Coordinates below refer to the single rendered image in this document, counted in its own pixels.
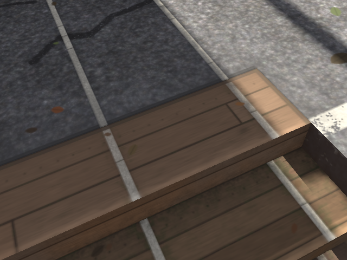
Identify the stairs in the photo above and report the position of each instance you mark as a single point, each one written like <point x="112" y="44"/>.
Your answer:
<point x="272" y="202"/>

